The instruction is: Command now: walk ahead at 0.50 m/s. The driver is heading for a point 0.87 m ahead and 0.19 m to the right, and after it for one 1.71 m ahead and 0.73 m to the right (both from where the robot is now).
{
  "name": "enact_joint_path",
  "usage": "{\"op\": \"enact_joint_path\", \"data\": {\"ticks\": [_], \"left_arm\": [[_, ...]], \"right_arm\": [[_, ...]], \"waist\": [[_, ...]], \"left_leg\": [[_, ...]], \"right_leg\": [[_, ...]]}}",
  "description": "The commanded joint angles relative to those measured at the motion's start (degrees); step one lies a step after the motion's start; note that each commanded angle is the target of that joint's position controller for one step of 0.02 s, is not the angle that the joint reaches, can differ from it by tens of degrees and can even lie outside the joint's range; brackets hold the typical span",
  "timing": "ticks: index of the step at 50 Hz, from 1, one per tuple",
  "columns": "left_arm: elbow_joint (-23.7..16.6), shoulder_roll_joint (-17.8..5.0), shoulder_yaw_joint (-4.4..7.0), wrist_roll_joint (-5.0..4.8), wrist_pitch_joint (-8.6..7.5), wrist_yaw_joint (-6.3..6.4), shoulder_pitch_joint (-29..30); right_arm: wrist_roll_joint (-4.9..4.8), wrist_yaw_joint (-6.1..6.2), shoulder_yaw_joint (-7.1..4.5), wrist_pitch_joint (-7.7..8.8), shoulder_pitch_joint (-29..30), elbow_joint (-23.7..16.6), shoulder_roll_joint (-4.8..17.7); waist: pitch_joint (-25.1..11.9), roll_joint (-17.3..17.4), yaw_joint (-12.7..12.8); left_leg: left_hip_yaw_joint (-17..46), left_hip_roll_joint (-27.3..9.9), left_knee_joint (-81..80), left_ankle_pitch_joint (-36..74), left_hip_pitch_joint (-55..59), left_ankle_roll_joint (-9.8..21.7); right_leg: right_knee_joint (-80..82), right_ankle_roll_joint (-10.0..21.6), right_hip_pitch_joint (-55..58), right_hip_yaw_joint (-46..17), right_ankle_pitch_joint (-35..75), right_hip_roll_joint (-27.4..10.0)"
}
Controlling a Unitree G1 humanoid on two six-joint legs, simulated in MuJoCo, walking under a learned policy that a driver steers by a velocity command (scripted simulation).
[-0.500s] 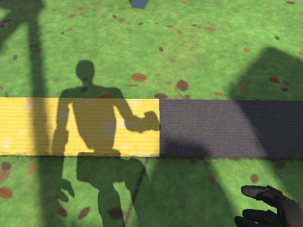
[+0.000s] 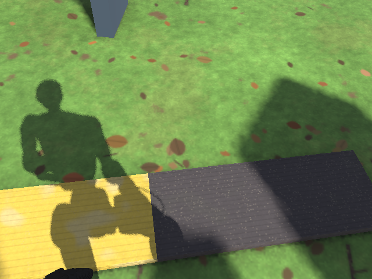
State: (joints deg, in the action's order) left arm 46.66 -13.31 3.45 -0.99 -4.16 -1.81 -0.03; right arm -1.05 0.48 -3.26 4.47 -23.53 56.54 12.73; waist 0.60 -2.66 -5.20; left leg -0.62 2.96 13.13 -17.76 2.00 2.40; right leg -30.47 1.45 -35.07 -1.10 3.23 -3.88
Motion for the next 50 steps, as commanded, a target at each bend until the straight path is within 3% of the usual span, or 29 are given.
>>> {"op": "enact_joint_path", "data": {"ticks": [1, 3, 4, 5, 6, 7, 8, 9, 11, 14, 17, 21, 26, 28, 29, 30, 31, 32, 33, 34, 35, 36, 37, 38, 41, 46, 48, 49, 50], "left_arm": [[-5.58, -4.94, 0.7, -0.17, -1.69, -1.13, 6.04], [-2.32, -8.44, 2.4, 0.13, -1.96, -0.85, -5.62], [0.29, -11.91, 3.54, 0.85, -2.03, -0.42, -16.91], [2.17, -17.03, 4.87, 1.43, -1.62, -0.24, -24.48], [2.31, -12.67, 3.38, 0.77, -1.4, 0.05, -24.85], [1.72, -9.77, 2.35, 0.46, -1.33, 0.34, -19.81], [0.41, -8.37, 1.81, 0.54, -1.31, 0.49, -14.95], [0.09, -7.05, 1.41, 0.88, -1.45, 0.28, -11.87], [0.21, -5.22, 0.85, 1.4, -1.97, -0.13, -10.21], [1.45, -7.25, 1.4, 1.13, -2.39, 0.31, -12.27], [2.67, -8.35, 1.59, 0.97, -1.89, 1.29, -15.09], [4.28, -8.74, 1.45, 0.57, -1.34, 1.82, -19.08], [6.85, -9.85, 1.74, -0.21, 0.44, 2.37, -24.32], [6.08, -10.42, 1.63, -0.28, 0.95, 2.35, -23.24], [6.65, -6.78, 0.45, -0.53, 0.65, 2.23, -27.14], [6.18, -6.84, -0.05, -0.76, 0.12, 2.07, -25.63], [4.41, -7.21, -0.3, -0.22, -0.67, 1.63, -22.08], [3.86, -4.45, -0.81, 1.34, -0.9, 1.3, -20.88], [3.82, -5.83, -0.07, 1.07, -0.85, 1.21, -19.29], [1.95, -6.04, 0.58, -1.38, 0.07, 1.84, -16.11], [0.7, -6.96, 0.87, -2.14, 1.05, 2.37, -15.19], [0.96, -6.73, 1.37, -1.6, 2.37, 2.68, -15.65], [1.66, -5.33, 1.4, -1.17, 3.85, 2.71, -18.12], [2.53, -3.94, 1.41, -0.77, 4.72, 2.7, -20.51], [2.61, -5.24, 2.61, -0.03, 6.41, 2.54, -22.38], [0.42, -6.18, 3.06, 0.2, 7.66, 1.78, -18.96], [1.23, -6.15, 3.08, -0.31, 7.7, 1.41, -21.21], [2.26, -5.91, 3.18, -0.52, 7.5, 1.25, -24.01], [5.33, -6.02, 3.64, -0.24, 7.02, 1.04, -30.87]], "right_arm": [[-0.16, 0.47, -2.12, -0.22, -1.66, -1.06, 9.84], [-0.1, 0.42, -2.06, -0.63, 0.71, -1.66, 10.17], [0.49, 0.36, -1.32, -0.55, 1.86, -3.12, 8.73], [0.33, -0.09, 0.68, 0.5, -4.35, -3.72, 2.67], [0.16, -0.55, 0.37, 2.0, -3.56, -2.84, 4.54], [-1.17, -0.75, -0.93, 2.73, 1.64, -4.46, 9.06], [-1.4, -0.52, -0.95, 2.88, 5.65, -5.41, 9.18], [-0.57, -0.13, -1.18, 2.63, 7.82, -5.88, 8.39], [0.04, 0.27, -1.46, 1.18, 6.0, -5.55, 6.09], [0.44, 0.45, -1.42, 0.06, 7.77, -6.27, 4.63], [1.03, 0.22, -1.4, 0.06, 14.43, -8.49, 4.6], [0.57, -0.57, -0.62, -0.06, 21.18, -10.13, 3.57], [-0.04, -2.01, 0.12, 0.49, 29.72, -14.49, 3.85], [0.35, -2.18, -0.88, 1.19, 24.94, -13.84, 6.49], [0.27, -2.13, -2.03, 1.48, 21.87, -12.84, 8.88], [0.13, -1.99, -3.35, 1.73, 12.08, -10.47, 10.5], [0.17, -1.19, -4.98, 0.87, -0.03, -7.43, 14.26], [-0.21, -0.46, -4.4, -0.14, -5.66, -5.37, 13.26], [0.48, 0.14, -3.27, -0.88, -3.53, -6.56, 10.77], [0.8, 0.37, -3.21, -1.1, 1.69, -6.99, 10.32], [0.6, 0.34, -2.86, -0.64, 8.26, -8.02, 9.31], [0.54, 0.23, -1.9, -0.23, 13.54, -8.72, 5.89], [0.67, -0.02, -1.81, -0.26, 16.77, -8.96, 5.12], [1.31, -0.04, -2.2, -0.34, 19.0, -8.99, 5.99], [2.62, 0.12, -2.45, 0.33, 21.56, -9.16, 7.87], [1.37, 0.61, -3.11, -0.01, 24.23, -9.08, 11.02], [0.95, 0.25, -3.33, -0.79, 23.9, -8.36, 11.45], [0.44, 0.23, -3.19, -1.5, 24.42, -8.22, 10.83], [0.5, 0.36, -2.63, -2.37, 25.57, -8.44, 8.86]], "waist": [[3.08, 8.08, 1.74], [-4.2, 8.66, 8.2], [-12.62, 6.18, 12.59], [-22.48, -7.55, 11.84], [-25.45, -10.28, 11.88], [-16.47, -7.28, 11.28], [-10.38, -2.77, 9.76], [-5.86, 0.4, 8.08], [-3.97, -1.65, 4.82], [-1.83, -1.38, 4.08], [0.03, -0.69, 5.46], [1.76, -1.32, 7.71], [4.75, -1.18, 9.67], [1.22, -1.44, 6.15], [-4.7, 1.48, 5.78], [-12.7, 1.16, 0.61], [-21.53, 5.26, -4.69], [-26.6, 12.16, -5.01], [-22.79, 7.71, -4.65], [-16.6, 7.65, -1.85], [-11.2, 10.12, 0.98], [-7.64, 11.69, 3.46], [-5.52, 12.93, 6.02], [-4.74, 13.09, 8.21], [-3.32, 11.55, 11.92], [-1.45, 10.3, 14.21], [-0.66, 8.88, 14.36], [0.5, 6.65, 15.46], [0.08, 1.04, 17.93]], "left_leg": [[8.02, -17.65, 2.4, 29.77, 2.95, 7.32], [5.2, -14.73, 15.15, 47.46, 1.45, 5.35], [3.09, -12.1, 29.43, 41.04, -8.86, 3.57], [-0.59, -2.47, 52.81, 14.76, -33.38, -1.22], [7.45, -0.99, 60.6, -13.87, -40.66, -0.76], [7.82, -4.52, 63.92, -11.73, -45.39, 0.13], [5.84, -7.41, 62.01, -6.81, -44.84, 0.52], [4.77, -9.1, 58.03, -3.31, -43.1, 0.35], [5.0, -11.11, 53.14, 0.4, -37.13, 0.25], [3.87, -11.66, 47.71, 5.14, -38.7, -1.27], [3.19, -11.34, 37.4, 14.54, -41.53, -2.44], [1.48, -9.31, 27.1, 21.72, -39.64, -2.26], [1.29, -7.44, 18.47, 15.32, -42.09, -1.35], [-2.84, -3.96, 18.15, 8.56, -28.87, 0.1], [-2.09, -3.57, 18.43, 11.3, -14.27, 2.04], [3.75, -7.06, 19.19, 14.79, 4.92, 4.93], [14.32, -16.77, 15.77, 9.56, 22.03, 8.12], [22.87, -24.43, 13.49, 12.18, 28.58, 9.15], [20.69, -25.08, 12.58, 17.41, 22.41, 8.01], [22.34, -25.46, 5.39, 3.22, 14.1, 7.81], [20.97, -25.14, 2.17, -3.26, 4.76, 8.45], [16.13, -23.06, 0.03, -4.49, -2.97, 7.04], [9.89, -20.11, -1.72, -4.18, -10.32, 5.25], [5.47, -18.45, -3.01, -3.84, -15.11, 4.28], [-1.31, -18.56, -5.16, -0.12, -20.26, 4.26], [-6.89, -18.36, -3.09, -2.93, -17.17, 3.04], [-7.75, -19.12, 1.35, -6.37, -15.32, 3.8], [-9.27, -18.51, 6.83, -6.63, -15.67, 3.57], [-12.28, -15.59, 19.75, -1.28, -16.95, 2.68]], "right_leg": [[3.31, 2.17, 0.14, 1.23, -6.23, 1.36], [5.12, 5.2, 17.49, 3.82, -6.17, 4.65], [1.68, 8.8, 36.35, -2.5, -1.76, -1.55], [4.26, 17.74, 60.33, -27.6, -10.44, -16.55], [11.18, 18.3, 61.53, -39.95, -12.69, -19.05], [11.83, 15.32, 54.23, -31.56, -13.52, -17.01], [13.29, 13.6, 44.9, -24.0, -9.7, -14.72], [15.51, 12.77, 36.63, -19.04, -5.41, -12.51], [18.99, 11.87, 28.72, -13.89, -2.13, -9.63], [22.19, 12.87, 25.71, -9.69, 1.37, -8.94], [23.18, 11.7, 26.43, -6.16, 3.7, -7.81], [23.38, 10.11, 28.1, -3.49, -0.21, -6.96], [19.99, 9.71, 37.45, -6.71, -0.56, -10.93], [16.33, 9.11, 33.03, -6.9, 6.75, -10.07], [8.54, 6.72, 28.43, -4.47, 18.93, -6.75], [-4.37, 3.29, 17.62, -3.09, 22.01, -4.53], [-19.75, 0.04, 4.76, -0.33, 6.51, -0.26], [-31.72, -0.53, -2.21, -2.8, -35.8, 2.01], [-35.9, 0.2, -3.52, -8.28, -40.07, 1.04], [-37.26, 0.36, -7.91, -4.87, -35.75, 0.62], [-36.4, 0.16, -6.6, -3.14, -32.65, -1.99], [-34.86, -0.43, -3.2, -2.77, -30.65, -3.72], [-34.61, -1.32, 2.17, -1.67, -29.12, -3.48], [-36.15, -1.95, 5.95, 0.33, -26.29, -2.47], [-38.37, -2.5, 9.77, 2.03, -18.76, -2.39], [-23.13, -1.11, 15.88, 3.96, -21.24, -4.2], [-18.43, -0.31, 18.4, 8.22, -28.53, -2.9], [-13.22, 0.83, 20.86, 9.61, -29.04, -2.45], [-5.46, 2.22, 26.89, 12.23, -27.84, 0.68]]}}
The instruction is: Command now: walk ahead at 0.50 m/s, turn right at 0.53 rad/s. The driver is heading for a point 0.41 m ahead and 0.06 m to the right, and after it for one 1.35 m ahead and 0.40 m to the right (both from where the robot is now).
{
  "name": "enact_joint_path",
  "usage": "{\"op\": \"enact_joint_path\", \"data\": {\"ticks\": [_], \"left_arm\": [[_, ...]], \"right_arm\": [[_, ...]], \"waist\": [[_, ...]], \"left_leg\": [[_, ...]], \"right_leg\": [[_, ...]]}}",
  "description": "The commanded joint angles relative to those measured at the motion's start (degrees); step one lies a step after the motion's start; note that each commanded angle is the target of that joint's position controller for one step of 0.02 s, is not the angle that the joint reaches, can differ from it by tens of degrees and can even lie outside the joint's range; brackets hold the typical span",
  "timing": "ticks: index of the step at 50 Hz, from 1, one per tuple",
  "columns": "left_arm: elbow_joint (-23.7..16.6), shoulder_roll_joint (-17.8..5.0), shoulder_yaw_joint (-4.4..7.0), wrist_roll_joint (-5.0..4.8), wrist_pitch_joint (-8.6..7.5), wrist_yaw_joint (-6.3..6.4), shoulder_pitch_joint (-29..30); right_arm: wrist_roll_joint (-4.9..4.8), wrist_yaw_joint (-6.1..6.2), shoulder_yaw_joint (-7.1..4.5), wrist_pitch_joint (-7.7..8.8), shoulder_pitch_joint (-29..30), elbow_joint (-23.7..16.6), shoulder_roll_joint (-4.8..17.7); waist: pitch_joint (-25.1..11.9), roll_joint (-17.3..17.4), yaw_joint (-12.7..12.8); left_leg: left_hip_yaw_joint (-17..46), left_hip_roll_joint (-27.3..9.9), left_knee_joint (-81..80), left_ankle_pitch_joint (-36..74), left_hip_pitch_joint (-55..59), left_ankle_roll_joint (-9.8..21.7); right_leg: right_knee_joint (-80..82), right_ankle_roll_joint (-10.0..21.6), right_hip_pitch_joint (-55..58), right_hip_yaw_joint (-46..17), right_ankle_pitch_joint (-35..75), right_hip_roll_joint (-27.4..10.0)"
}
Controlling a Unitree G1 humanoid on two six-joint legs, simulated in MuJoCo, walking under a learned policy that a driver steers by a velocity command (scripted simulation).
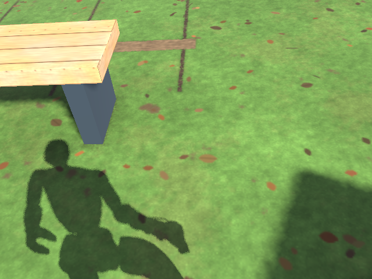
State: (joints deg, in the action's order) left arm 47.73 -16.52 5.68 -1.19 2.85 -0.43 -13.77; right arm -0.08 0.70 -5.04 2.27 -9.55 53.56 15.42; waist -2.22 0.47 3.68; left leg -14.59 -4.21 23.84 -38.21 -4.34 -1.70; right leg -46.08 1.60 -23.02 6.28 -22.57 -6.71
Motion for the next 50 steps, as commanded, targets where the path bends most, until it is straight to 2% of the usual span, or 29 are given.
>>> {"op": "enact_joint_path", "data": {"ticks": [1, 2, 3, 4, 5, 6, 8, 10, 11, 14, 17, 20, 22, 23, 24, 25, 26, 27, 28, 29, 31, 34, 37, 39, 41, 44, 47, 49, 50], "left_arm": [[7.95, -2.6, 1.76, 0.51, -0.31, -0.5, -25.36], [7.78, -3.4, 1.21, 0.72, -1.11, -1.06, -25.11], [3.79, -2.25, -1.25, -0.09, -3.14, -2.24, -17.82], [0.86, -4.4, -1.19, -0.14, -4.52, -3.02, -13.82], [-0.46, -8.14, -0.54, 0.24, -5.26, -2.94, -10.41], [-1.34, -8.21, -0.81, 1.09, -6.05, -2.37, -7.87], [-1.38, -6.71, -1.41, 1.92, -6.99, -0.22, -6.08], [-0.19, -2.32, -2.37, 1.1, -7.58, 1.55, -10.99], [0.7, -0.91, -2.64, 0.77, -7.7, 2.12, -14.24], [1.29, 0.18, -2.6, 0.72, -7.15, 3.26, -17.48], [1.31, 0.42, -2.28, 0.95, -6.8, 3.01, -16.46], [0.29, -1.69, -1.14, 1.24, -6.96, 1.88, -10.51], [-0.14, -3.2, -0.08, 1.79, -7.33, 1.36, -5.59], [-0.5, -2.8, 0.08, 1.81, -7.54, 1.13, -1.77], [-1.63, -2.47, 0.04, 2.2, -8.1, 0.94, 2.94], [-4.51, 5.23, -2.04, 2.9, -8.94, 0.96, 4.2], [-3.87, 6.15, -2.26, -0.23, -10.24, 1.02, -8.41], [-3.18, 1.37, -1.21, -2.22, -10.32, 1.02, -9.29], [-3.77, -1.92, -0.63, -2.39, -9.43, 1.34, -4.41], [-4.76, -1.7, -0.8, -1.08, -8.72, 1.52, -1.42], [-6.41, -1.44, -0.89, -0.31, -7.79, 0.92, 1.23], [-10.03, 0.01, -1.99, 0.52, -7.96, 0.38, 9.92], [-12.27, 1.99, -3.18, 0.6, -8.11, -0.58, 16.85], [-12.73, 1.24, -3.05, 0.24, -8.23, -1.31, 18.84], [-13.8, 0.66, -2.94, 0.07, -8.68, -2.18, 22.86], [-15.04, 0.55, -3.06, -0.1, -9.0, -3.56, 27.49], [-13.38, -2.78, -1.85, -0.33, -8.96, -3.63, 22.61], [-8.42, -6.08, -0.01, 0.0, -8.72, -2.61, 7.51], [-5.45, -8.97, 0.7, 1.11, -8.46, -1.84, -3.62]], "right_arm": [[0.6, -0.17, 0.13, -0.99, 12.39, -5.94, 3.7], [0.15, -1.33, 1.34, -1.52, 12.72, -9.3, -0.84], [-1.26, -2.24, 2.6, -0.17, 11.45, -12.79, -4.44], [-3.08, -3.12, 2.27, 1.53, 13.5, -15.66, -1.72], [-3.54, -3.38, 2.36, 2.32, 17.57, -16.83, 0.77], [-2.35, -2.72, 1.9, 2.63, 20.74, -16.99, 3.09], [-0.81, -1.5, 1.17, 2.29, 17.99, -16.01, 4.26], [-0.72, -1.25, 0.46, 2.04, 20.65, -15.82, 4.3], [-0.72, -1.33, 0.75, 2.08, 22.98, -16.5, 2.56], [-1.37, -2.73, 1.6, 2.58, 28.44, -18.77, -1.91], [-1.6, -3.72, 1.13, 2.68, 29.44, -19.33, -1.09], [-1.56, -3.5, -0.37, 2.27, 22.79, -18.58, 2.21], [-1.59, -1.81, -2.23, 1.11, 11.63, -16.46, 6.19], [-1.85, -1.23, -3.4, 0.8, 2.39, -13.61, 7.82], [-1.42, -1.28, -3.71, 1.0, -7.24, -10.08, 7.57], [-0.5, -2.42, -1.83, 2.27, -11.06, -6.58, 5.42], [0.97, -3.01, -0.46, 3.48, -4.57, -8.18, 4.06], [1.07, -3.18, -0.85, 4.47, -1.47, -8.41, 3.1], [-0.1, -3.46, -0.49, 5.26, -0.44, -7.84, 1.03], [-0.64, -3.64, -0.15, 5.55, 0.2, -7.06, 1.27], [-0.74, -3.15, 0.4, 5.82, -0.92, -5.69, 2.27], [-0.83, -1.55, 0.18, 5.88, -5.46, -3.47, 5.53], [-1.15, -0.87, 0.2, 5.08, -9.12, -2.32, 7.01], [-1.25, -0.97, 0.34, 4.86, -11.49, -1.78, 7.57], [-1.51, -0.74, 0.93, 4.46, -14.87, -0.63, 5.99], [-1.51, -0.14, 0.85, 2.84, -18.03, 0.88, 6.41], [-1.09, 0.03, -0.11, 1.71, -17.54, 1.18, 8.99], [-0.92, -0.11, -0.39, 1.09, -15.09, 0.42, 9.99], [0.4, 0.03, 0.4, 1.24, -14.11, -1.47, 7.32]], "waist": [[2.16, -10.49, 11.62], [6.1, -25.29, 7.4], [5.95, -28.24, 0.37], [4.56, -18.26, -1.6], [5.93, -5.62, -2.15], [7.52, 2.31, -1.98], [4.94, -0.85, -4.22], [3.05, -1.71, -2.18], [2.93, -1.58, -0.97], [2.22, -2.36, 0.15], [1.75, -7.31, -0.38], [0.4, -11.32, -5.01], [-3.25, -13.16, -10.07], [-5.16, -10.65, -14.48], [-7.9, -3.77, -19.14], [-6.75, 12.06, -14.74], [-5.01, 18.39, -4.59], [-1.79, 11.61, -3.26], [1.76, 2.95, -3.34], [2.86, -1.23, -2.66], [4.37, -0.81, -1.48], [5.16, -0.37, -3.7], [3.58, 0.65, -6.46], [2.72, 1.93, -7.47], [4.49, 2.48, -9.31], [7.69, 3.57, -10.45], [5.6, 5.02, -6.91], [-2.48, 4.58, 1.1], [-10.75, 0.19, 4.44]], "left_leg": [[0.27, -5.35, 29.44, 19.98, -16.6, 5.0], [0.73, 1.32, 55.36, -3.44, -33.79, 1.51], [9.22, 3.96, 67.36, -5.33, -45.18, 1.39], [13.14, 3.3, 67.68, 1.12, -49.06, 2.03], [15.82, 0.22, 61.39, 7.38, -50.63, 2.79], [17.51, -1.67, 56.27, 13.83, -47.99, 2.67], [17.75, -1.02, 49.23, 18.32, -42.5, 1.65], [15.54, 0.73, 41.19, 24.6, -41.91, 1.3], [14.76, 1.69, 37.14, 27.16, -42.69, 1.12], [12.35, 4.72, 23.08, 33.13, -39.96, 0.86], [9.93, 5.38, 18.02, 35.94, -33.93, 0.69], [9.56, 5.13, 17.36, 32.52, -25.23, 3.04], [9.7, 5.68, 15.58, 28.29, -12.01, 5.03], [11.35, 4.46, 8.57, 31.68, -1.55, 7.18], [15.43, 0.73, 3.31, 32.45, 9.76, 9.37], [24.92, -5.16, 6.66, 45.05, 15.64, 11.35], [43.82, -13.41, 1.71, 62.42, 15.85, 19.87], [44.8, -16.39, -5.07, 55.44, 10.81, 24.28], [39.77, -14.66, -6.68, 48.99, 6.4, 23.15], [37.44, -13.14, -8.72, 43.46, 2.16, 21.36], [34.19, -11.24, -12.94, 37.35, -2.7, 18.99], [27.7, -8.98, -15.31, 46.28, -1.74, 16.52], [20.01, -4.83, -14.58, 52.14, -0.58, 13.63], [17.77, -4.55, -12.8, 53.04, 0.88, 12.62], [17.8, -5.02, -10.55, 48.15, 4.49, 11.86], [19.19, -7.29, -8.52, 44.65, 8.33, 10.85], [19.57, -8.99, -0.81, 58.26, 12.14, 9.82], [17.34, -6.45, 15.91, 66.14, 6.98, 7.91], [16.52, -3.29, 33.29, 47.58, -8.5, 6.35]], "right_leg": [[11.8, 2.86, 21.51, 5.99, -2.55, 7.1], [11.78, 6.99, 21.11, -9.87, -1.44, 1.9], [22.01, 9.52, 18.83, -30.47, 1.4, -2.13], [33.4, 12.09, 19.09, -45.28, -3.95, -9.7], [37.86, 12.88, 15.45, -51.13, -14.62, -14.93], [36.69, 12.26, 11.37, -48.23, -12.0, -14.81], [34.3, 11.28, 12.56, -37.65, -1.38, -9.99], [34.55, 9.2, 18.75, -28.65, 9.68, -6.0], [34.62, 8.71, 21.32, -26.46, 14.08, -5.12], [36.2, 7.38, 24.9, -22.06, 18.37, -3.0], [37.73, 7.33, 25.91, -18.83, 22.06, -3.18], [32.2, 6.05, 26.63, -15.71, 42.2, -3.81], [21.9, 5.54, 24.64, -16.67, 58.68, -4.26], [10.51, 5.47, 20.53, -16.62, 60.28, -2.19], [-8.52, 5.56, 12.22, -16.5, 45.6, 3.2], [-25.08, 5.18, -2.46, -17.23, -5.14, 11.1], [-32.69, 4.62, -13.45, -22.84, -12.24, 14.93], [-33.04, 2.94, -16.07, -20.89, -7.28, 11.38], [-31.87, 1.69, -16.33, -17.72, -3.76, 7.55], [-29.58, 0.9, -15.57, -15.56, -2.01, 5.22], [-23.05, 0.3, -14.05, -14.18, 2.15, 1.57], [-11.33, -0.63, -16.91, -11.07, 8.27, -0.7], [3.28, -1.04, -12.74, -7.13, 19.24, 1.45], [7.58, -0.89, -10.06, -6.18, 26.14, 2.9], [13.76, -0.12, -12.05, -6.92, 31.8, 3.38], [20.88, 1.24, -12.43, -7.33, 30.67, 4.26], [21.81, 3.4, -6.15, -6.75, 23.14, 5.9], [22.89, 6.67, 13.57, -5.79, 27.04, 6.17], [14.03, 8.66, 34.13, -13.49, 37.05, -2.13]]}}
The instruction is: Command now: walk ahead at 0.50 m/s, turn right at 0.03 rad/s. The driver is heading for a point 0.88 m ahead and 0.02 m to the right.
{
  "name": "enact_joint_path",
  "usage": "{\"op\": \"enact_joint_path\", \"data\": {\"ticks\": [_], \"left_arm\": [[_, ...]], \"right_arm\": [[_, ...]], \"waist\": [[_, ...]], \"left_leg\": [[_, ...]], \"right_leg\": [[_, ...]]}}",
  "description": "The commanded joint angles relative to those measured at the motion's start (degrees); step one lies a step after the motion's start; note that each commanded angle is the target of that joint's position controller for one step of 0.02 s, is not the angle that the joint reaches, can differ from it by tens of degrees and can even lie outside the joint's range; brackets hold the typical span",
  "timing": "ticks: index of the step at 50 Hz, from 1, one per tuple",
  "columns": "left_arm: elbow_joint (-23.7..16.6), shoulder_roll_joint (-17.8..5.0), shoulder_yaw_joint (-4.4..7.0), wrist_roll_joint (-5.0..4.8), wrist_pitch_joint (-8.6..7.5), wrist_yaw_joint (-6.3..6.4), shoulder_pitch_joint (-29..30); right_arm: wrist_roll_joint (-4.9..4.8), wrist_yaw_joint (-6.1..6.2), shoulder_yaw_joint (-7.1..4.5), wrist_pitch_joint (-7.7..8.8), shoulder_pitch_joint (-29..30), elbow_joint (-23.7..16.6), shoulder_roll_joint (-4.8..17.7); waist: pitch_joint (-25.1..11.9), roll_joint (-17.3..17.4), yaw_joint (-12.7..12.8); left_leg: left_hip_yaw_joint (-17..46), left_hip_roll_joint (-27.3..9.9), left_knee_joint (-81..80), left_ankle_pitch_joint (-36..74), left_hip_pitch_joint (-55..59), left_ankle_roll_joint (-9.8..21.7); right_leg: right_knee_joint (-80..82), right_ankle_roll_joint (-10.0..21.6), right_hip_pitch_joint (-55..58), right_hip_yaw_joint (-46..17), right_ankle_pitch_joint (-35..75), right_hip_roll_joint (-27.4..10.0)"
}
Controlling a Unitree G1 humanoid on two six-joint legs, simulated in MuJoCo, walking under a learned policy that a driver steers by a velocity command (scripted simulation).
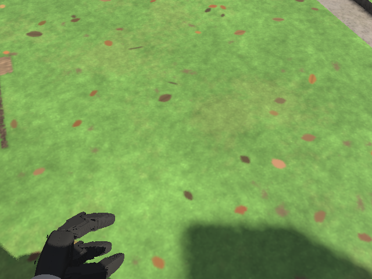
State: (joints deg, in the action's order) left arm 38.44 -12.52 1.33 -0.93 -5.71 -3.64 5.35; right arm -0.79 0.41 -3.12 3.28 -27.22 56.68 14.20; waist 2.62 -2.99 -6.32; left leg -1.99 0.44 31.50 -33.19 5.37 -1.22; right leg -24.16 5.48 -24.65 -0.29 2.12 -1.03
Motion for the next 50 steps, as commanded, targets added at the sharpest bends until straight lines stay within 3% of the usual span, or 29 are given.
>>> {"op": "enact_joint_path", "data": {"ticks": [1, 2, 3, 4, 5, 6, 9, 12, 16, 19, 22, 24, 25, 26, 27, 28, 29, 30, 31, 32, 33, 35, 36, 39, 43, 47, 50], "left_arm": [[4.67, -15.72, 4.73, 2.06, 0.46, 1.54, -24.53], [6.33, -13.95, 5.09, 1.36, 0.87, 0.93, -30.05], [6.29, -11.47, 4.81, 0.71, 0.91, 1.12, -26.0], [4.87, -8.87, 3.93, 0.43, 0.51, 1.14, -18.42], [4.27, -7.58, 3.33, 1.05, 0.01, 0.92, -15.01], [4.74, -6.83, 3.19, 1.42, -0.51, 0.85, -14.09], [7.48, -7.19, 3.25, 1.06, -1.05, 1.46, -16.41], [9.02, -9.35, 3.68, 1.01, -0.7, 2.86, -19.06], [11.42, -9.88, 3.44, 0.16, -0.35, 3.91, -24.33], [13.5, -10.17, 3.32, -0.02, 0.11, 4.15, -28.61], [14.98, -10.57, 3.48, 0.26, 1.25, 4.46, -31.07], [14.85, -11.55, 3.71, 0.39, 1.75, 4.74, -29.81], [14.69, -12.1, 3.81, 0.51, 1.96, 4.81, -29.0], [14.2, -11.77, 3.51, 0.73, 2.19, 4.8, -27.37], [12.71, -10.73, 2.86, 1.42, 1.91, 4.77, -26.13], [13.04, -3.51, 0.84, 1.24, 0.66, 3.91, -34.37], [13.79, -8.33, 1.85, 0.16, -0.58, 3.33, -31.69], [11.39, -11.37, 2.88, -1.31, -1.21, 3.15, -25.66], [10.31, -10.87, 2.82, -1.43, -1.27, 3.46, -21.73], [10.04, -9.87, 3.07, -0.54, -0.91, 3.83, -20.41], [10.25, -8.92, 3.28, 0.08, -0.17, 4.11, -21.55], [10.5, -6.2, 2.9, 0.33, 1.16, 4.28, -23.6], [10.03, -5.88, 2.79, 0.49, 1.53, 4.37, -22.57], [7.96, -5.84, 2.61, 1.0, 1.7, 4.38, -16.22], [6.14, -4.9, 1.96, 0.67, 1.15, 3.8, -8.44], [3.88, -5.59, 1.63, -0.02, 0.76, 2.73, -2.06], [3.15, -7.4, 1.98, -0.14, 0.06, 1.87, -2.37]], "right_arm": [[1.99, -0.14, 0.35, 1.66, -4.47, -4.73, 1.17], [-1.34, -0.62, 0.42, 3.37, -5.55, -4.94, 3.82], [-2.84, -0.38, -0.39, 4.0, 2.55, -6.54, 6.75], [-2.44, 0.17, -0.95, 4.06, 8.74, -7.84, 8.84], [-1.23, 0.71, -1.33, 3.43, 10.25, -7.46, 8.6], [-0.24, 0.71, -1.47, 2.71, 8.68, -7.53, 7.53], [0.32, 0.6, -1.26, 1.42, 9.26, -8.42, 4.43], [0.92, 0.29, -0.93, 1.19, 16.29, -11.32, 4.11], [0.68, -0.83, -0.1, 1.57, 26.15, -14.05, 2.85], [0.14, -1.53, 0.25, 1.58, 32.19, -16.17, 2.95], [0.02, -2.6, 0.36, 2.29, 36.46, -18.43, 3.45], [0.03, -3.01, -0.15, 2.7, 34.0, -18.33, 4.86], [0.13, -2.9, -0.86, 2.77, 29.79, -17.26, 6.29], [0.16, -2.59, -2.12, 2.77, 20.5, -14.51, 8.69], [0.95, -1.93, -3.22, 2.61, 8.6, -11.84, 12.32], [1.21, -1.93, -3.91, 2.2, 3.94, -10.36, 15.57], [0.29, -1.75, -2.63, 1.61, 3.28, -9.83, 10.4], [-0.05, -1.46, -2.04, 1.56, 9.31, -10.56, 8.88], [0.31, -1.47, -1.62, 1.71, 13.74, -11.45, 7.4], [0.87, -1.77, -1.26, 2.05, 16.49, -11.55, 6.19], [1.46, -1.91, -0.83, 2.42, 17.73, -11.48, 5.01], [1.15, -2.23, -0.94, 2.8, 17.64, -10.76, 5.32], [0.99, -2.11, -1.15, 2.95, 17.03, -10.28, 6.16], [0.86, -1.07, -1.84, 2.76, 14.42, -8.98, 8.67], [0.03, -0.4, -2.02, 2.34, 10.33, -7.05, 9.93], [-0.41, -0.47, -2.08, 1.6, 6.15, -4.73, 10.39], [-0.53, -0.23, -2.48, 0.72, 6.07, -3.99, 11.61]], "waist": [[-21.94, -14.7, 8.96], [-29.47, -13.43, 12.47], [-19.41, -5.45, 12.45], [-10.74, 0.41, 10.71], [-7.12, 2.84, 8.47], [-6.9, 1.82, 6.3], [-4.72, -0.17, 4.36], [-2.68, -0.03, 5.52], [-0.99, 0.18, 8.71], [0.94, 0.2, 10.57], [1.93, 0.44, 10.83], [-0.41, -1.23, 8.36], [-3.65, -2.58, 5.92], [-9.05, -2.23, 1.2], [-17.15, 1.21, -3.15], [-26.06, 16.07, 0.2], [-25.88, 13.59, -1.73], [-14.61, 11.08, -0.62], [-8.99, 5.88, 1.35], [-5.01, 3.71, 3.53], [-4.37, 4.89, 5.8], [-4.17, 6.63, 7.57], [-3.52, 6.75, 7.66], [-2.16, 6.1, 6.32], [-1.34, 5.93, 3.74], [-0.08, 6.66, 1.58], [-0.47, 7.94, 3.22]], "left_leg": [[5.25, 0.93, 45.04, -5.54, -37.49, 2.68], [11.54, 2.26, 51.21, -4.12, -45.33, 2.1], [9.19, -1.7, 50.85, 0.89, -50.21, 2.08], [7.43, -4.35, 45.67, 8.69, -48.78, 2.27], [6.89, -5.99, 43.78, 11.74, -45.75, 1.86], [7.88, -7.59, 40.99, 14.5, -42.28, 1.66], [6.9, -9.1, 31.8, 17.53, -39.31, 0.87], [5.82, -9.09, 22.02, 26.51, -43.14, 0.26], [2.74, -5.66, 6.31, 40.84, -39.57, 1.39], [2.44, -4.29, 1.44, 41.25, -41.46, 2.02], [2.18, -3.43, -1.14, 34.21, -45.72, 3.77], [0.56, -1.33, -2.76, 29.28, -39.97, 5.55], [-1.05, 0.66, -3.09, 28.2, -32.59, 6.68], [-1.28, 1.09, -4.26, 31.85, -19.56, 8.75], [8.35, -7.76, -1.23, 37.69, 0.16, 12.77], [35.03, -22.39, -4.59, 30.93, 21.45, 23.23], [42.74, -22.71, -10.86, 23.33, 21.21, 23.06], [33.9, -20.77, -13.28, 21.75, 11.72, 20.35], [27.26, -18.19, -15.33, 23.98, 1.97, 18.41], [23.21, -16.17, -17.41, 27.84, -6.37, 17.12], [20.07, -14.4, -19.27, 29.95, -11.35, 16.19], [16.79, -13.49, -22.17, 31.09, -16.42, 16.45], [15.17, -13.38, -23.36, 31.74, -17.81, 16.73], [11.34, -12.36, -25.18, 32.12, -18.01, 15.84], [6.94, -10.34, -24.5, 32.47, -16.21, 13.18], [7.79, -12.78, -21.62, 31.26, -9.72, 12.67], [9.25, -15.2, -17.4, 35.26, -5.41, 11.37]], "right_leg": [[-13.63, 9.98, 52.27, -23.27, 29.33, -18.13], [-2.56, 17.03, 55.86, -38.57, 11.72, -22.71], [2.23, 15.41, 48.2, -33.91, 0.85, -20.23], [5.28, 12.51, 35.67, -26.11, 2.08, -16.9], [7.04, 11.39, 27.55, -22.43, 6.81, -15.23], [7.96, 10.72, 22.98, -20.27, 10.43, -14.21], [11.44, 8.92, 16.4, -13.97, 14.27, -11.73], [13.32, 7.97, 16.01, -9.73, 17.5, -10.42], [14.51, 3.57, 16.25, -4.64, 13.09, -6.82], [14.16, 3.59, 21.88, -5.72, 9.35, -8.8], [10.25, 4.58, 30.14, -7.06, 13.47, -12.14], [5.74, 3.7, 32.03, -6.65, 25.33, -12.44], [1.22, 3.17, 31.66, -6.12, 35.19, -11.78], [-8.07, 1.87, 28.23, -4.23, 39.33, -9.35], [-23.95, 0.25, 15.27, -2.7, 25.02, -6.35], [-46.82, -3.89, -8.25, -1.09, -21.24, 4.41], [-53.63, -3.46, -15.59, -7.76, -35.48, 3.85], [-53.68, -3.25, -20.01, -6.62, -31.44, 0.5], [-50.34, -3.25, -18.4, -4.85, -26.26, -2.52], [-46.1, -3.69, -15.66, -4.03, -23.53, -4.11], [-43.58, -3.86, -11.6, -4.4, -21.72, -5.62], [-39.22, -4.61, -7.98, -3.92, -20.72, -6.5], [-36.83, -5.18, -8.41, -3.48, -19.28, -6.91], [-26.94, -6.28, -11.23, -2.92, -9.26, -7.4], [-13.5, -6.55, -8.66, -1.26, 1.41, -5.09], [-7.26, -5.88, -9.07, -0.73, -0.4, -3.66], [-4.04, -3.56, -6.21, -0.29, -6.72, -2.64]]}}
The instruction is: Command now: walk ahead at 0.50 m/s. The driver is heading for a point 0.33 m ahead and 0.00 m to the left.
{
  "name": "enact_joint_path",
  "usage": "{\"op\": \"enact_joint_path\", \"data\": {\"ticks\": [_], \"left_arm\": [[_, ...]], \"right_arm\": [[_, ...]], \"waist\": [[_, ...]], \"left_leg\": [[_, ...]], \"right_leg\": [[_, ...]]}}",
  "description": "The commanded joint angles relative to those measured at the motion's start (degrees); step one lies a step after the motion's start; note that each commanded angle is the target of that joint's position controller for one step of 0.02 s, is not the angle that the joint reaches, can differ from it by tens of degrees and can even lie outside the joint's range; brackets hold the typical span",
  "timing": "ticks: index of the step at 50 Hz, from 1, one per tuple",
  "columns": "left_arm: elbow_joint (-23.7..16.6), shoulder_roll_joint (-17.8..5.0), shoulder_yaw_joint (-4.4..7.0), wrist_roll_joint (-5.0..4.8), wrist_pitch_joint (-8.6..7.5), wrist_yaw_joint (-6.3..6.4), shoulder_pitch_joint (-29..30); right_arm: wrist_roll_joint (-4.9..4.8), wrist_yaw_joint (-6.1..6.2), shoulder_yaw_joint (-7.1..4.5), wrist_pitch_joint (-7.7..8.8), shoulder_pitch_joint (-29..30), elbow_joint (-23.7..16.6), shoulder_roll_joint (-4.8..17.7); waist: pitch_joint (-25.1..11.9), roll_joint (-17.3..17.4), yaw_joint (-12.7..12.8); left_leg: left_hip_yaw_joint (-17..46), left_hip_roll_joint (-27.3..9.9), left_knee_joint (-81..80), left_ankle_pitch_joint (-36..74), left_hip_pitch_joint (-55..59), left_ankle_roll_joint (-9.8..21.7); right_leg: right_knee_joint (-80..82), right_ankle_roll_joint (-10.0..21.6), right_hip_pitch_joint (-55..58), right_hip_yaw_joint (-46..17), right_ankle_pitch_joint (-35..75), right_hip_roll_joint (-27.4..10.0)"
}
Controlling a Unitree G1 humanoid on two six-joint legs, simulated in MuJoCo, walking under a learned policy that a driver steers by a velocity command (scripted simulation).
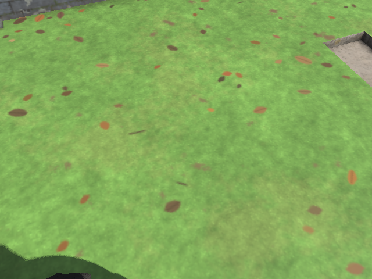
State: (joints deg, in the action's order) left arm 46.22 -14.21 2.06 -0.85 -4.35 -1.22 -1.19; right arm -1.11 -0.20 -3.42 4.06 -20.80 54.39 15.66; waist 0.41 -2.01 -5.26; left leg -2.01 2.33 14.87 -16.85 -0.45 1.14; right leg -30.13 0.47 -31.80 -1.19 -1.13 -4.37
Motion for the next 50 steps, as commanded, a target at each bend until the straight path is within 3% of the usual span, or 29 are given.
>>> {"op": "enact_joint_path", "data": {"ticks": [1, 2, 3, 4, 5, 6, 7, 8, 10, 12, 14, 17, 20, 22, 24, 25, 26, 27, 28, 29, 31, 33, 34, 35, 36, 37, 40, 42, 50], "left_arm": [[-3.71, -6.61, 1.74, -0.14, -1.49, -0.63, 0.75], [-1.3, -8.83, 2.96, 0.12, -1.56, -0.38, -6.37], [1.16, -12.81, 4.35, 0.77, -1.59, 0.1, -16.9], [2.41, -18.28, 5.79, 1.19, -0.89, 0.34, -22.52], [2.5, -13.89, 4.48, 0.55, -0.76, 0.04, -23.61], [1.8, -10.97, 3.42, 0.3, -0.82, 0.03, -18.94], [0.8, -9.26, 2.87, 0.46, -0.83, 0.01, -14.89], [0.4, -7.72, 2.43, 0.79, -0.88, -0.21, -11.62], [0.29, -5.99, 1.78, 1.57, -1.32, -0.48, -8.26], [1.38, -6.99, 2.01, 1.71, -1.77, -0.28, -8.59], [2.37, -7.87, 2.15, 1.71, -1.5, 0.52, -8.65], [3.9, -8.78, 2.15, 1.53, -0.74, 1.25, -10.43], [5.92, -9.2, 2.08, 1.05, 0.04, 1.43, -12.23], [6.78, -9.25, 2.08, 0.6, 0.62, 1.59, -11.68], [7.33, -8.26, 1.75, 0.12, 1.15, 1.85, -11.21], [7.63, -7.17, 1.39, 1.14, 0.94, 1.92, -13.99], [8.92, -4.27, 0.61, 2.24, 0.36, 1.72, -21.0], [10.19, -2.56, -0.11, 1.9, 0.76, 1.94, -22.33], [9.62, -4.34, 0.25, 1.14, 1.82, 2.16, -19.14], [9.0, -5.2, 0.5, 0.55, 3.0, 2.61, -16.61], [9.54, -5.46, 0.83, 0.95, 5.22, 3.46, -15.51], [10.97, -4.09, 0.51, 1.72, 6.06, 3.55, -17.05], [11.04, -4.88, 0.54, 2.22, 6.24, 3.37, -16.08], [11.06, -6.33, 0.72, 2.11, 6.18, 3.26, -15.55], [11.49, -7.2, 0.96, 1.65, 5.74, 3.19, -14.59], [11.54, -5.79, 0.65, 1.53, 5.08, 3.14, -13.59], [12.37, -5.33, 0.61, 1.61, 3.41, 3.02, -13.22], [13.13, -5.17, 0.55, 1.37, 3.09, 2.93, -14.11], [14.38, -4.63, 0.16, 1.27, 3.73, 3.24, -15.35]], "right_arm": [[-0.28, 0.48, -2.19, -0.37, 0.63, -1.8, 10.42], [-0.22, 0.54, -1.81, -0.59, 1.02, -1.99, 9.47], [0.62, 0.61, -0.79, -0.45, 1.44, -3.25, 7.17], [1.04, 0.38, 0.96, 0.74, -3.35, -4.61, 1.57], [0.42, 0.16, 0.41, 1.9, -2.25, -3.98, 4.46], [-1.04, -0.22, -0.7, 2.5, 1.49, -5.05, 8.32], [-1.19, -0.15, -0.67, 2.55, 4.22, -5.5, 8.16], [-0.51, 0.15, -0.82, 2.3, 5.83, -5.75, 7.44], [0.33, 0.64, -1.05, 0.8, 4.33, -5.14, 5.87], [0.98, 0.98, -0.84, -0.18, 3.01, -5.02, 4.18], [1.39, 1.16, -0.41, -0.49, 5.49, -5.99, 3.01], [1.31, 0.77, 0.27, -0.58, 10.8, -6.88, 1.97], [1.14, 0.43, 0.11, -0.82, 13.83, -7.52, 3.22], [1.51, 0.2, -0.17, -0.65, 14.66, -7.9, 4.35], [2.13, 0.14, -0.81, -0.27, 10.9, -6.24, 5.62], [2.57, 0.57, -1.62, -0.16, 9.08, -5.67, 8.98], [3.0, 0.94, -1.62, -0.51, 9.08, -5.82, 10.64], [2.6, 0.91, -0.53, -1.34, 8.08, -5.03, 5.85], [1.99, 0.63, 0.41, -1.86, 9.09, -4.8, 3.06], [2.02, 0.42, 0.6, -2.16, 11.04, -4.75, 3.28], [2.08, 0.6, 0.32, -2.59, 16.09, -5.56, 5.15], [1.81, 0.92, 0.38, -3.11, 20.55, -6.1, 4.96], [1.48, 0.98, 0.3, -3.23, 19.47, -5.53, 4.83], [1.5, 1.13, 0.24, -3.38, 18.73, -5.16, 4.79], [1.63, 1.29, 0.23, -3.35, 18.47, -5.0, 4.61], [1.81, 1.46, 0.35, -3.1, 18.17, -4.46, 4.13], [1.19, 1.71, 0.24, -2.58, 16.49, -2.97, 3.73], [1.08, 1.53, 0.18, -2.66, 16.01, -2.18, 3.37], [1.15, 1.46, 0.0, -3.99, 16.51, 0.33, 3.27]], "waist": [[0.16, 7.25, 4.49], [-4.03, 6.33, 7.69], [-12.0, 2.55, 11.64], [-18.37, -10.89, 10.76], [-20.34, -11.54, 11.99], [-12.4, -7.91, 11.05], [-7.78, -4.81, 9.55], [-4.03, -2.67, 8.11], [-1.59, -3.88, 4.68], [-2.26, -2.72, 3.1], [-2.3, -2.46, 2.95], [-3.35, -2.8, 5.1], [-3.74, -2.95, 6.3], [-3.45, -2.99, 5.88], [-4.65, -1.23, 3.48], [-7.02, 2.51, 4.21], [-11.71, 9.38, 8.08], [-15.1, 13.55, 6.58], [-13.57, 12.91, 5.95], [-11.25, 11.64, 6.19], [-7.55, 10.52, 7.72], [-5.6, 10.34, 10.0], [-3.99, 8.96, 8.95], [-1.55, 6.55, 7.5], [0.77, 3.39, 6.4], [0.81, 2.59, 6.33], [-2.01, 1.0, 5.8], [-3.36, 0.74, 5.8], [-1.22, 1.74, 6.01]], "left_leg": [[8.51, -16.56, 2.8, 24.62, 0.46, 8.12], [6.25, -13.87, 10.86, 32.29, -1.0, 6.8], [3.15, -10.72, 25.74, 27.54, -9.32, 4.74], [-1.06, -1.28, 47.0, 4.68, -33.0, 0.23], [6.67, -0.86, 55.51, -16.27, -40.67, 0.51], [7.63, -4.24, 58.94, -13.03, -45.37, 1.41], [6.15, -7.14, 57.27, -7.77, -44.37, 1.77], [5.45, -8.84, 53.59, -3.81, -42.56, 1.47], [5.35, -9.98, 49.35, -0.76, -35.24, 0.18], [4.42, -9.13, 45.92, 0.85, -32.28, -1.55], [3.76, -8.75, 37.95, 5.97, -31.44, -2.59], [2.24, -6.78, 25.41, 16.08, -26.28, -2.4], [3.04, -5.7, 19.78, 18.06, -24.28, -1.81], [3.46, -5.33, 16.94, 15.34, -23.45, -0.42], [2.77, -4.38, 9.18, 22.4, -16.07, 1.52], [6.43, -8.4, 9.65, 43.51, -8.63, 3.09], [12.82, -15.7, 14.1, 59.23, 3.51, 8.83], [17.82, -20.16, 13.25, 56.79, 4.89, 14.42], [19.98, -20.3, 10.47, 46.42, 1.61, 15.24], [20.57, -19.34, 8.08, 34.37, -1.77, 14.1], [19.52, -17.63, 4.2, 17.86, -10.46, 10.83], [13.99, -12.93, 2.65, 4.37, -18.56, 6.17], [11.4, -10.6, 2.35, -3.27, -20.29, 3.79], [8.83, -8.35, 2.29, -9.14, -19.9, 2.06], [7.08, -6.67, 3.44, -7.7, -17.29, 1.17], [7.06, -6.49, 5.38, -3.37, -14.83, 1.18], [5.55, -5.93, 10.51, 14.01, -10.06, 2.84], [4.91, -5.73, 12.25, 20.1, -8.18, 3.41], [4.27, -5.04, 12.84, 19.66, -8.43, 2.91]], "right_leg": [[3.75, 2.48, 6.15, 1.84, -4.08, 1.89], [4.98, 4.05, 16.29, 2.85, -3.96, 3.2], [2.57, 7.49, 32.43, -4.07, -0.87, -3.38], [6.02, 16.09, 52.38, -27.68, -8.33, -16.15], [11.91, 17.83, 53.49, -38.82, -14.31, -18.31], [12.78, 15.39, 47.02, -31.17, -16.16, -16.48], [14.12, 13.54, 39.43, -23.95, -13.93, -13.82], [16.4, 12.74, 32.45, -19.52, -11.02, -11.63], [18.37, 11.84, 23.68, -12.51, 7.06, -9.08], [17.67, 12.71, 21.09, -6.9, 24.58, -8.25], [17.28, 12.2, 20.24, -2.55, 30.9, -6.97], [16.75, 10.42, 20.38, 1.09, 29.77, -4.8], [15.19, 10.33, 23.98, -0.4, 26.13, -6.35], [12.04, 9.73, 26.01, -2.03, 24.25, -7.45], [6.2, 6.98, 26.06, -2.18, 18.34, -5.05], [1.57, 4.25, 23.62, -0.59, 12.29, -1.47], [-4.4, 1.28, 15.26, 1.0, -5.78, 2.62], [-9.56, -0.96, 13.4, 0.95, -22.58, 4.16], [-11.53, -1.87, 12.24, -0.08, -31.14, 3.92], [-11.66, -2.03, 10.95, -0.66, -31.98, 3.31], [-7.56, -2.09, 14.11, -0.98, -24.84, 2.12], [2.38, -1.09, 22.45, 0.04, -13.87, 2.35], [4.91, -0.29, 23.2, -0.12, -11.57, 1.97], [5.9, 0.75, 19.73, -0.22, -16.25, 1.27], [6.0, 1.51, 15.21, -0.25, -21.04, 1.62], [7.03, 1.36, 14.21, -0.35, -20.33, 1.45], [7.39, 0.21, 15.85, -0.5, -12.41, 1.15], [6.83, 0.09, 16.63, -0.31, -9.47, 1.23], [6.72, 0.29, 16.55, 0.15, -9.6, 1.53]]}}
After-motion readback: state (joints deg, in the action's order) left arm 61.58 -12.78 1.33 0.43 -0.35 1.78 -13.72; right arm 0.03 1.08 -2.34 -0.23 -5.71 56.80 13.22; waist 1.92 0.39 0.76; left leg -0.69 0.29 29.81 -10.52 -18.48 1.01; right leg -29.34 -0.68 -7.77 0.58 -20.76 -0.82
